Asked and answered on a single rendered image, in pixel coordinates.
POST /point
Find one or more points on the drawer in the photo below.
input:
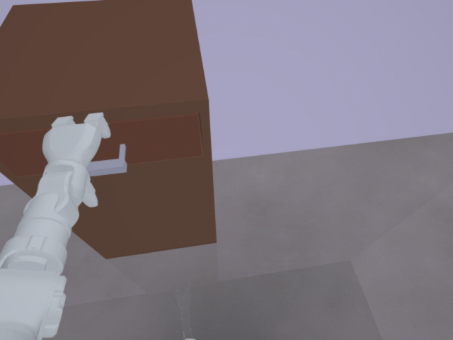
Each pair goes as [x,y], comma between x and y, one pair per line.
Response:
[146,139]

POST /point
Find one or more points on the left robot upper arm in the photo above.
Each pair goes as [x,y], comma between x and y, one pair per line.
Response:
[31,304]

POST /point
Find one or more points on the cabinet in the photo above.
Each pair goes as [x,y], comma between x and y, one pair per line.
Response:
[130,59]

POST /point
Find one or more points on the left robot hand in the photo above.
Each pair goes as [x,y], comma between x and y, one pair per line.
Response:
[78,143]

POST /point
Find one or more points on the handle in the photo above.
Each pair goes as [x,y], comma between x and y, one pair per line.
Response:
[111,166]

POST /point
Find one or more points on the robot left forearm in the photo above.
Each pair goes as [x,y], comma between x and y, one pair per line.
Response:
[40,241]

